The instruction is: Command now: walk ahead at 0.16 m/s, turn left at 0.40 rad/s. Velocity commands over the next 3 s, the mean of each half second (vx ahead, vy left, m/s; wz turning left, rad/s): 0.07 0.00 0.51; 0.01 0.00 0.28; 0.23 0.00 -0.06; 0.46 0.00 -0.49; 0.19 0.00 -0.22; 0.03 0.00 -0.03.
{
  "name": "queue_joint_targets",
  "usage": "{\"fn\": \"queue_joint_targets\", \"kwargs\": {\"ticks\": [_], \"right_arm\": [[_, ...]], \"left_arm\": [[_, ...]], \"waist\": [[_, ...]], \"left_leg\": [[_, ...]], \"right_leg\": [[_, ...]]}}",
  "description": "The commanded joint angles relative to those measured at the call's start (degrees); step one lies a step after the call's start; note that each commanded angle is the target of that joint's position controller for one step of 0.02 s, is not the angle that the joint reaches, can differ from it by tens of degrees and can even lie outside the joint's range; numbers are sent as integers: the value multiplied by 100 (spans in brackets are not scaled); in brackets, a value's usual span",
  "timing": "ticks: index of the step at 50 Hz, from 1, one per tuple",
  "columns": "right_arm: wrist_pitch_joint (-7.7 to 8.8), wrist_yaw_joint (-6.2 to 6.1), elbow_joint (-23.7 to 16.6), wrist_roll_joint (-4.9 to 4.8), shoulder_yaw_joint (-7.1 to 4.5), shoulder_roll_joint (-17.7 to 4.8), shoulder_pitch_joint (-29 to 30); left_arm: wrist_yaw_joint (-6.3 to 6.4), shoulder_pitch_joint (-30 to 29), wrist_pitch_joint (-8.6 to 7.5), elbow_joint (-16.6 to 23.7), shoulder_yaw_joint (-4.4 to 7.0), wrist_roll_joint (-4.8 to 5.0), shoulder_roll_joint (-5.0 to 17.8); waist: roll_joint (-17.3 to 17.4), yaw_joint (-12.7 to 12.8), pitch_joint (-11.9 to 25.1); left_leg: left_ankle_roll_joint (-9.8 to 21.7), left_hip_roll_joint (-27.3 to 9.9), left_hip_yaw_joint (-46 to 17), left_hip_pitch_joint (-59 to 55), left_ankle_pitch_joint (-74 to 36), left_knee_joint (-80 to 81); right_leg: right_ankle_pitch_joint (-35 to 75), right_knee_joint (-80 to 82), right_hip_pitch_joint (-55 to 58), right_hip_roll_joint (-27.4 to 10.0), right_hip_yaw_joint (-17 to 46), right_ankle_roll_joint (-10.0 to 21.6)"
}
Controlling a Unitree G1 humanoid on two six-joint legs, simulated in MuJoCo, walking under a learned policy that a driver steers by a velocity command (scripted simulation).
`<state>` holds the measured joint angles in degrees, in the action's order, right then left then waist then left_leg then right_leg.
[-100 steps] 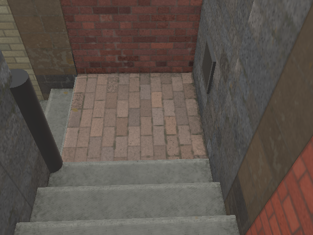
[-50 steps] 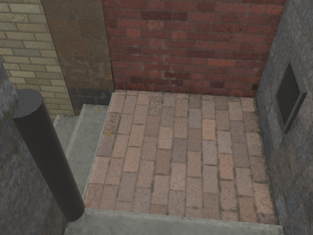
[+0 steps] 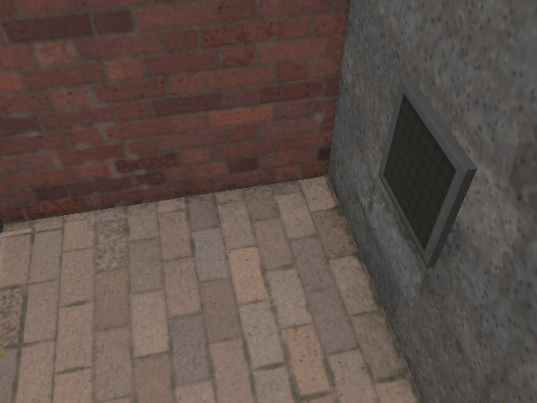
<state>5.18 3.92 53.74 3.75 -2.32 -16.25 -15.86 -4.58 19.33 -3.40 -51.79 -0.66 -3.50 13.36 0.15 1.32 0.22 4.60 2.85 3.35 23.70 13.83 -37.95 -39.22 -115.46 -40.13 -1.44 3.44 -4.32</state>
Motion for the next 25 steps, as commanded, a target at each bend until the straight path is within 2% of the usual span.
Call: {"fn": "queue_joint_targets", "kwargs": {"ticks": [1,2,3,4,5,6,7,8,9,10,11,12,13,14,15,16,17,18,19,20,21,22,23,24,25], "right_arm": [[135,-61,-445,193,248,39,394],[262,-205,-474,16,211,-11,469],[356,-291,-527,-99,190,-114,449],[406,-316,-681,-152,215,-279,461],[468,-370,-755,-103,188,-529,514],[448,-391,-778,-32,169,-757,465],[418,-376,-846,-2,134,-885,414],[393,-366,-963,55,145,-890,449],[370,-345,-1091,30,120,-935,363],[348,-302,-1145,85,105,-1055,214],[306,-326,-1038,-6,66,-979,-297],[242,-353,-943,-69,32,-930,-669],[169,-355,-939,-128,-60,-962,-884],[76,-347,-957,-354,-124,-937,-1052],[29,-296,-988,-346,-175,-1057,-950],[59,-227,-1254,-58,-132,-1059,-284],[36,-214,-1485,-61,-136,-993,-13],[-31,-242,-1381,-353,-188,-1025,-441],[-17,-218,-1475,-279,-187,-1127,-133],[-42,-178,-1584,-268,-208,-1140,140],[-67,-158,-1803,-1,-197,-1150,722],[-148,-45,-1704,-133,-182,-1065,581],[-194,42,-1759,-130,-157,-919,405],[-219,52,-1832,-183,-90,-677,208],[-297,-16,-1879,-215,-155,-705,275]], "left_arm": [[350,209,-120,793,-121,-75,-71],[322,557,-28,739,-151,-253,-164],[250,552,28,785,-155,-254,-128],[196,405,51,748,-54,-249,140],[195,163,49,900,-3,-242,290],[194,-145,58,1067,-26,-257,182],[206,-269,47,1133,40,-246,364],[275,-376,-23,1233,82,-261,451],[340,-513,-70,1352,128,-191,600],[340,-757,-126,1464,152,-191,794],[394,-1222,-85,1658,116,-60,656],[443,-1571,-26,1793,58,-20,519],[472,-1711,30,1847,36,32,410],[481,-2162,66,1926,27,109,352],[493,-2028,82,1876,23,105,264],[441,-1113,32,1635,42,-75,355],[389,-899,15,1542,152,-49,564],[403,-1756,42,1841,203,82,581],[372,-1550,42,1802,180,38,567],[317,-1279,39,1710,194,85,521],[301,-506,7,1495,202,108,544],[266,-405,39,1571,296,225,656],[259,-453,12,1651,403,228,999],[265,-95,-17,1550,519,188,1288],[203,-28,-58,1622,578,111,1323]], "waist": [[-251,579,-529],[213,626,-359],[37,474,-259],[-291,348,-55],[-286,334,122],[-75,318,255],[132,287,315],[253,282,535],[232,201,576],[193,28,605],[319,-304,557],[368,-587,585],[421,-739,716],[329,-965,682],[532,-866,670],[615,-459,948],[462,-408,1097],[379,-624,780],[311,-506,882],[326,-331,981],[351,-57,1096],[-49,159,1072],[-477,23,1244],[-850,71,1609],[-1057,239,1331]], "left_leg": [[1497,-2137,-2665,901,-2283,1612],[1431,-1531,-2394,1314,-1592,1699],[1395,-1191,-2137,1507,-945,1659],[1397,-1044,-1917,1822,-513,1585],[1207,-795,-1728,1838,-391,1390],[1023,-677,-1728,1900,-509,1124],[959,-737,-1829,1694,-880,881],[924,-808,-2186,1312,-1523,480],[912,-1019,-2454,674,-2455,254],[1011,-1135,-2563,169,-3374,-275],[1116,-1395,-3206,-809,-3986,-318],[1228,-1526,-3689,-1767,-4251,-468],[1289,-1573,-4040,-2519,-4370,-563],[1342,-1487,-4190,-2757,-4349,-389],[1427,-1377,-4333,-2590,-4462,-329],[1473,-1291,-4220,-2108,-4894,-805],[1501,-1253,-4108,-1735,-5297,-890],[1532,-1148,-4229,-1703,-5188,-360],[1420,-868,-3992,-1472,-4941,-578],[1380,-783,-3898,-1156,-4893,-600],[1312,-831,-3768,-486,-5397,-958],[1211,-506,-3397,276,-5181,-638],[608,84,-2799,1130,-4009,-939],[2,512,-2112,2147,-1500,-1853],[-464,725,-1572,3135,2517,-2976]], "right_leg": [[2365,763,-1315,-657,611,406],[2982,1300,-1041,-505,324,440],[3593,1739,-1098,-374,170,318],[4159,2596,-595,-368,93,206],[4251,3466,-157,-403,-53,84],[4052,3671,204,-393,-222,8],[3667,3874,313,-350,-309,-43],[3820,3541,336,-315,-115,-87],[3347,3775,16,-268,-64,-160],[3027,3760,-169,-130,-86,-189],[2386,4348,-973,-119,113,-243],[2021,4625,-1648,-77,296,-284],[1764,4796,-2083,-67,449,-321],[1146,5633,-2149,51,262,-358],[1382,5642,-1842,108,214,-317],[2358,4677,-1210,65,338,-256],[2282,4653,-783,149,260,-191],[1084,5721,-869,328,26,-137],[1642,5514,-321,379,-161,-102],[1822,5841,245,413,-200,-19],[2568,5515,1255,396,-78,71],[3663,6815,2294,520,-301,504],[6121,7111,3647,157,408,1283],[7510,7659,4826,-773,1561,2297],[7754,8412,5065,-1804,2579,3176]]}}
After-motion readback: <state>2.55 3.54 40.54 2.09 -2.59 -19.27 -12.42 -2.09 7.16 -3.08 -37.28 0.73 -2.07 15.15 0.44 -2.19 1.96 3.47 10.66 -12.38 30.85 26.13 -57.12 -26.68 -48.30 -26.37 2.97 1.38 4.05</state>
